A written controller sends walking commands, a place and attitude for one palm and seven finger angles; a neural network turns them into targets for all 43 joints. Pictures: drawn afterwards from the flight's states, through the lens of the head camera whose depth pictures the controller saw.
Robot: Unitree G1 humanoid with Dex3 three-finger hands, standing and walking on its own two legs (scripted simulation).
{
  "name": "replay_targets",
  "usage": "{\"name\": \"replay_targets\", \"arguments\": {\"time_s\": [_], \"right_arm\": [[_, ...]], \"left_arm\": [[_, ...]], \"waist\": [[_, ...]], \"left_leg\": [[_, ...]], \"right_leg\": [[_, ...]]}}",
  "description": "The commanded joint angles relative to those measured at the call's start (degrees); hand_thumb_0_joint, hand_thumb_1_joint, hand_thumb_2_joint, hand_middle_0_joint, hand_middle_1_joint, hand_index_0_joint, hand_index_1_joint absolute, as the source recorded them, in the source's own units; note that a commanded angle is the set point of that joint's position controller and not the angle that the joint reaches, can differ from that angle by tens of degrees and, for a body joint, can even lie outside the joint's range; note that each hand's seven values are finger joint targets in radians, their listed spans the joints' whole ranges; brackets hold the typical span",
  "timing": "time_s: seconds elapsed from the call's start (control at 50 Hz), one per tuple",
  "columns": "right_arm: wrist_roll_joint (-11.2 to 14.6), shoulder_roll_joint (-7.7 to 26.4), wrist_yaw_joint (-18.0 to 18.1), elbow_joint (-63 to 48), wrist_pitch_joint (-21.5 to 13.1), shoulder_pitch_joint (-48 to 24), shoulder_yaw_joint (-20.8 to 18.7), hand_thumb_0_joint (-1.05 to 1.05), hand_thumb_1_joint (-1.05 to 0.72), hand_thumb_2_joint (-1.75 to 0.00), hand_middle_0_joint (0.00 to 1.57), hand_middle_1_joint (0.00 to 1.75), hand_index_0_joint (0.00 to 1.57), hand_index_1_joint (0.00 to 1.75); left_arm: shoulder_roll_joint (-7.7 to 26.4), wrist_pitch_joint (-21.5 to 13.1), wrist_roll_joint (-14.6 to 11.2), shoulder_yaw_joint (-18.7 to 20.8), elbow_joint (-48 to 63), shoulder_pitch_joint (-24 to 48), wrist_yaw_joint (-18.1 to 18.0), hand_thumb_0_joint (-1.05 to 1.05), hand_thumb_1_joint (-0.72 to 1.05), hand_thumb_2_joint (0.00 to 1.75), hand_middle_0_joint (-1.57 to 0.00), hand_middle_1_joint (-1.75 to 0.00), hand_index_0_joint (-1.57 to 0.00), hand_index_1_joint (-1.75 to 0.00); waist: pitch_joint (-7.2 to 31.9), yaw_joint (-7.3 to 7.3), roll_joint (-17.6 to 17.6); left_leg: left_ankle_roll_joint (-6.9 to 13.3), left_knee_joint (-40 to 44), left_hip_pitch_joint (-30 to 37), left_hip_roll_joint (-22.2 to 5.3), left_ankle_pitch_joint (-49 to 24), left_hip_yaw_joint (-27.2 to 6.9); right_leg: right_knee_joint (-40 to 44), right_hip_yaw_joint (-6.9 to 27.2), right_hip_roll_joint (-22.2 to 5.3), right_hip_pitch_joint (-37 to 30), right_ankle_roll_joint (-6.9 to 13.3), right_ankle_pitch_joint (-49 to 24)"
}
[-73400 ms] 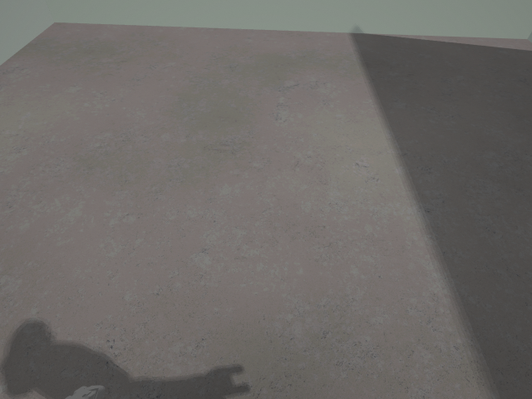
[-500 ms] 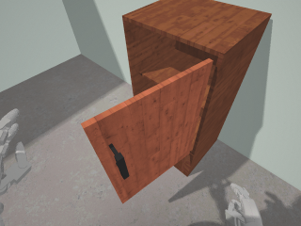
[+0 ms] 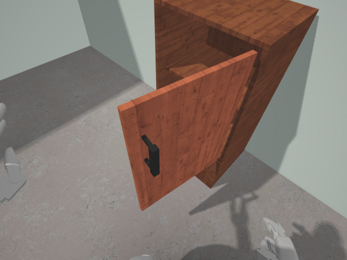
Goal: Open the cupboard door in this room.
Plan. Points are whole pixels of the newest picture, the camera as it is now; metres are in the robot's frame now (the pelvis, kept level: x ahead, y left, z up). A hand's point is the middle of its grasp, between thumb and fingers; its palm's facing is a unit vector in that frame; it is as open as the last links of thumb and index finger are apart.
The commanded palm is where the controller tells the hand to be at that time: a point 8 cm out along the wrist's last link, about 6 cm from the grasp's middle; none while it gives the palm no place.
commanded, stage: step back with the hand held close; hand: left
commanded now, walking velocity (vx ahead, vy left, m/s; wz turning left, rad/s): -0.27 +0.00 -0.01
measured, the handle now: (150, 156) +0.37 +0.09 +0.00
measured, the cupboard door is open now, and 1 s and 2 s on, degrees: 79 79 79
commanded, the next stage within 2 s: stop stepping back and stand still in 0.54 s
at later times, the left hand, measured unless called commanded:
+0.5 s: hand (4, 223) +0.14 +0.24 +0.18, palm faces +0.35 -0.80 -0.49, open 7.4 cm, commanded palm +0.08 +0.29 +0.19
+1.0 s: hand out of the picture +0.03 +0.25 +0.17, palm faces +0.44 -0.80 -0.40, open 7.4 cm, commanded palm -0.02 +0.29 +0.19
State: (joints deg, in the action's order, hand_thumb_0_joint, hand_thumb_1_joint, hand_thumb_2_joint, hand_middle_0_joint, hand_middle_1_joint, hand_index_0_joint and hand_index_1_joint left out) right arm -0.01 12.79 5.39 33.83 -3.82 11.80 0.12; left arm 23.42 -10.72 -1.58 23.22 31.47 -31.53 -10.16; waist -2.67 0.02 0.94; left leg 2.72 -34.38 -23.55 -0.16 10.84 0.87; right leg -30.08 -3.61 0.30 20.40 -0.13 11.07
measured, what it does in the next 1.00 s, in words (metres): walks backwards: right foot, then left foot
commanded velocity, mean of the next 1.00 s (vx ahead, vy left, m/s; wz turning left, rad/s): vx -0.14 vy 0.01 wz -0.01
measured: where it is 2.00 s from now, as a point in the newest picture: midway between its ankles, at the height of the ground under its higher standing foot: outside the picture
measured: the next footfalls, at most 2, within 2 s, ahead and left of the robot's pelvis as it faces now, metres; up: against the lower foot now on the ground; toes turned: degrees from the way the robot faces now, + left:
right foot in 0.18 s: -0.04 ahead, -0.12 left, +0.00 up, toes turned +4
left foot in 0.52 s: +0.04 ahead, +0.08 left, +0.00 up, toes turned -1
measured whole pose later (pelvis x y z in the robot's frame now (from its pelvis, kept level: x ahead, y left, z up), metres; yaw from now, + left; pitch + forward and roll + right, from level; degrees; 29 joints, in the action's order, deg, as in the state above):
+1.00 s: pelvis -0.16 -0.01 +0.00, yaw -1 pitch +0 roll -2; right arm -0.1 12.3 4.7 39.3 -6.0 16.7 0.5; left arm 23.1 -9.0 -2.5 22.8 30.1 -31.0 -9.1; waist 3.2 0.7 -0.8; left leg 0.7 -35.4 -20.7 -1.1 16.3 0.8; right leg -29.3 -2.0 1.3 7.5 0.5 22.3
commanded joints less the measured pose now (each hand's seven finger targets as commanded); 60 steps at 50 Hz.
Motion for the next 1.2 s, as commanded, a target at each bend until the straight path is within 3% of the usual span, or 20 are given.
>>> {"name": "replay_targets", "arguments": {"time_s": [0.0,0.14,0.24,0.32,0.36,0.4,0.46,0.5,0.54,0.62,0.7,0.76,0.8,0.82,0.86,0.94,1.0,1.04,1.08,1.18], "right_arm": [[-0.44,7.92,1.14,-9.49,-3.98,-6.29,-3.05,0.00,-0.90,-0.90,0.20,0.30,0.20,0.30],[-1.41,7.07,-0.67,-6.71,-5.32,-5.95,-3.22,0.00,-0.90,-0.90,0.20,0.30,0.20,0.30],[-0.02,6.11,-0.75,-5.31,-4.38,-6.18,-3.67,0.00,-0.90,-0.90,0.20,0.30,0.20,0.30],[0.58,5.40,-0.81,-7.83,-2.96,-8.82,-3.25,0.00,-0.90,-0.90,0.20,0.30,0.20,0.30],[0.76,5.19,-0.74,-7.49,-2.30,-9.07,-3.41,0.00,-0.90,-0.90,0.20,0.30,0.20,0.30],[-0.20,4.05,-0.45,-6.54,-1.30,-9.18,-3.16,0.00,-0.90,-0.90,0.20,0.30,0.20,0.30],[-0.27,4.94,0.58,-6.90,-0.66,-8.44,-1.95,0.00,-0.90,-0.90,0.20,0.30,0.20,0.30],[0.46,7.21,0.72,-7.22,-1.89,-7.74,-3.09,0.00,-0.90,-0.90,0.20,0.30,0.20,0.30],[-1.52,6.77,-0.19,-7.65,-3.61,-7.18,-3.61,0.00,-0.90,-0.90,0.20,0.30,0.20,0.30],[-0.75,6.98,-1.54,-6.04,-5.85,-5.82,-4.35,0.00,-0.90,-0.90,0.20,0.30,0.20,0.30],[-0.69,5.84,-1.42,-7.17,-5.81,-6.10,-2.68,0.00,-0.90,-0.90,0.20,0.30,0.20,0.30],[-1.02,5.14,-1.16,-7.06,-5.08,-5.58,-2.21,0.00,-0.90,-0.90,0.20,0.30,0.20,0.30],[-1.44,4.51,-1.20,-6.28,-3.68,-5.06,-2.07,0.00,-0.90,-0.90,0.20,0.30,0.20,0.30],[-2.00,5.21,-1.17,-5.23,-3.55,-5.57,-1.72,0.00,-0.90,-0.90,0.20,0.30,0.20,0.30],[0.02,5.98,-0.77,-4.01,-4.38,-3.37,-3.13,0.00,-0.90,-0.90,0.20,0.30,0.20,0.30],[0.04,6.04,0.78,-3.67,-5.93,-4.55,-1.94,0.00,-0.90,-0.90,0.20,0.30,0.20,0.30],[0.37,8.00,1.05,-5.84,-7.46,-3.88,-2.25,0.00,-0.90,-0.90,0.20,0.30,0.20,0.30],[-1.16,5.60,0.35,-4.01,-8.69,-3.15,-1.87,0.00,-0.90,-0.90,0.20,0.30,0.20,0.30],[-0.97,5.20,-0.73,-4.25,-9.58,-3.37,-2.05,0.00,-0.90,-0.90,0.20,0.30,0.20,0.30],[-0.73,5.87,-1.40,-6.10,-7.20,-4.19,-2.21,0.00,-0.90,-0.90,0.20,0.30,0.20,0.30]], "left_arm": [[10.80,-4.42,1.01,9.57,12.63,1.99,-1.31,0.00,0.90,0.90,-0.20,-0.30,-0.20,-0.30],[9.39,-4.92,-0.17,7.79,11.60,-0.24,0.40,0.00,0.90,0.90,-0.20,-0.30,-0.20,-0.30],[12.04,-5.24,-1.27,7.49,13.12,3.02,0.94,0.00,0.90,0.90,-0.20,-0.30,-0.20,-0.30],[14.88,-4.17,-2.51,10.45,12.15,-2.08,1.13,0.00,0.90,0.90,-0.20,-0.30,-0.20,-0.30],[15.78,-4.30,-2.34,10.75,11.74,-1.17,0.81,0.00,0.90,0.90,-0.20,-0.30,-0.20,-0.30],[15.16,-3.90,-1.57,10.83,9.38,-0.29,0.49,0.00,0.90,0.90,-0.20,-0.30,-0.20,-0.30],[13.76,-3.57,-0.80,8.65,8.46,3.17,0.81,0.00,0.90,0.90,-0.20,-0.30,-0.20,-0.30],[14.54,-4.97,-1.08,8.60,10.92,5.51,1.03,0.00,0.90,0.90,-0.20,-0.30,-0.20,-0.30],[13.15,-4.91,-1.45,8.18,11.05,1.85,1.40,0.00,0.90,0.90,-0.20,-0.30,-0.20,-0.30],[11.30,-3.74,-1.55,7.07,14.60,-0.01,0.58,0.00,0.90,0.90,-0.20,-0.30,-0.20,-0.30],[11.92,-1.54,-2.20,8.83,15.27,-3.67,-0.56,0.00,0.90,0.90,-0.20,-0.30,-0.20,-0.30],[12.32,-0.44,-2.00,9.26,13.83,-5.24,-0.46,0.00,0.90,0.90,-0.20,-0.30,-0.20,-0.30],[15.19,-1.25,-2.51,11.06,15.29,-4.65,0.01,0.00,0.90,0.90,-0.20,-0.30,-0.20,-0.30],[16.93,-1.63,-2.79,12.47,17.45,-0.46,-0.29,0.00,0.90,0.90,-0.20,-0.30,-0.20,-0.30],[10.47,-0.68,-2.14,7.47,8.78,4.59,0.47,0.00,0.90,0.90,-0.20,-0.30,-0.20,-0.30],[9.74,-1.38,-0.15,5.18,5.30,9.39,-0.26,0.00,0.90,0.90,-0.20,-0.30,-0.20,-0.30],[10.99,-2.77,-0.06,6.30,9.18,10.68,-0.49,0.00,0.90,0.90,-0.20,-0.30,-0.20,-0.30],[12.91,-3.99,0.07,7.94,12.54,10.31,0.05,0.00,0.90,0.90,-0.20,-0.30,-0.20,-0.30],[13.39,-4.16,-0.28,9.30,13.41,4.63,0.03,0.00,0.90,0.90,-0.20,-0.30,-0.20,-0.30],[11.08,-3.00,0.00,9.24,8.18,-4.52,0.08,0.00,0.90,0.90,-0.20,-0.30,-0.20,-0.30]], "waist": [[7.32,0.47,13.31],[6.52,0.11,9.56],[20.81,-0.12,-0.33],[14.76,0.02,-2.38],[8.54,-0.14,-5.43],[5.29,-0.07,-5.84],[2.26,-1.03,-1.36],[8.44,0.75,8.14],[14.66,1.16,14.46],[16.11,0.81,7.81],[11.67,0.14,14.08],[9.65,0.52,11.97],[8.88,-0.30,-5.23],[8.17,0.06,-6.47],[4.02,-1.43,-11.58],[0.46,-1.36,-1.01],[2.52,-0.46,9.91],[4.58,-1.79,14.21],[6.40,-0.18,8.49],[3.80,-0.10,7.98]], "left_leg": [[3.85,26.33,-14.34,-13.86,30.03,-19.34],[3.24,20.18,-2.21,-11.75,9.75,-15.36],[-0.27,5.70,21.45,-6.34,-25.47,-3.06],[-1.41,2.70,15.66,-3.01,-4.84,-1.37],[-3.54,-8.95,13.36,1.34,4.92,-0.73],[-3.87,-14.35,7.34,0.69,7.45,-3.14],[-2.72,8.54,7.40,-1.63,-7.46,-3.57],[0.19,15.49,13.30,-10.80,-32.39,-10.84],[4.10,21.02,9.15,-17.97,-22.50,-19.57],[6.25,19.51,14.08,-16.43,-16.28,-14.78],[1.37,30.40,4.40,-11.10,21.05,-11.38],[-4.88,24.63,1.52,-3.30,20.93,-2.92],[-4.76,-7.14,11.99,1.45,6.23,-0.19],[-4.58,-16.54,7.55,0.16,3.74,-1.38],[-4.62,-22.24,0.88,-1.23,4.35,-3.90],[-1.38,4.62,11.35,-1.72,6.35,1.19],[3.82,13.87,14.90,-12.24,1.10,-16.99],[4.86,24.78,13.19,-16.38,9.73,-28.80],[6.52,22.56,11.41,-15.41,7.23,-22.52],[-0.26,15.70,-4.29,-6.01,17.59,-3.77]], "right_leg": [[-12.18,4.03,2.74,-17.42,-0.66,5.81],[-0.60,5.52,3.19,-10.13,0.90,7.96],[4.58,8.17,-1.58,-6.16,-1.54,-24.14],[10.23,12.05,-6.20,0.12,-0.50,-12.95],[16.97,17.35,-12.19,9.45,4.45,-1.95],[15.26,17.31,-14.52,7.69,8.21,-10.60],[6.33,10.83,-6.45,-0.07,2.73,-21.63],[-3.03,6.62,1.84,-4.58,-0.37,-5.74],[-19.15,8.01,4.41,-6.10,0.04,18.84],[-24.96,7.50,3.32,-0.92,-0.33,16.98],[-13.23,0.05,4.82,-10.16,0.81,19.42],[11.08,-3.26,5.22,-19.36,3.04,18.17],[24.21,15.86,-12.75,1.21,8.51,17.11],[24.43,19.36,-19.57,4.12,11.71,15.54],[20.75,16.96,-16.42,4.23,10.09,22.16],[10.11,8.10,-10.07,0.69,5.64,15.47],[-5.16,1.76,-0.33,1.39,0.39,8.17],[-20.62,3.33,1.20,3.11,0.10,20.19],[-17.14,4.58,-0.73,-0.57,0.39,17.28],[6.98,1.35,-0.70,-17.81,1.51,9.80]]}}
